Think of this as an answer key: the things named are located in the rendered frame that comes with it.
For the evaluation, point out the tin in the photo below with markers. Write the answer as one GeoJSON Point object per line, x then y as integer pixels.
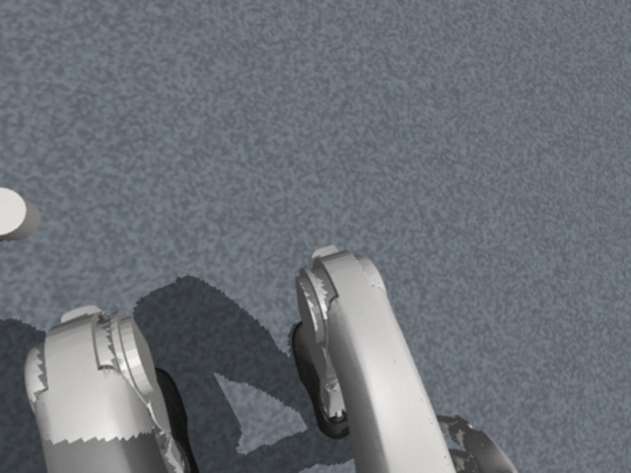
{"type": "Point", "coordinates": [19, 217]}

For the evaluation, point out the right robot hand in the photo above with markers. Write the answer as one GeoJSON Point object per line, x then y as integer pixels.
{"type": "Point", "coordinates": [481, 455]}

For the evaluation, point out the left robot foot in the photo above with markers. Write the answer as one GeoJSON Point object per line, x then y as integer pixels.
{"type": "Point", "coordinates": [177, 418]}

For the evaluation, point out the right robot foot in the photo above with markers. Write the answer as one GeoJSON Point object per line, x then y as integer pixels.
{"type": "Point", "coordinates": [334, 428]}

